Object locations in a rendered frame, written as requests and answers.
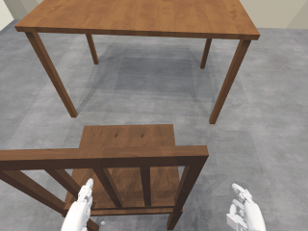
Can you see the table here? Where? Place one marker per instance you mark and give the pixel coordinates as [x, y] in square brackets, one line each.
[192, 19]

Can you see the chair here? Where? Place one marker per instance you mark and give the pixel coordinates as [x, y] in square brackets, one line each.
[134, 169]

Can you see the robot right hand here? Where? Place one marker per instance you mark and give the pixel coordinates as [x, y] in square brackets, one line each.
[250, 218]

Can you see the robot left hand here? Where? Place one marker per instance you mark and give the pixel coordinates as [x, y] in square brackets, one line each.
[79, 212]

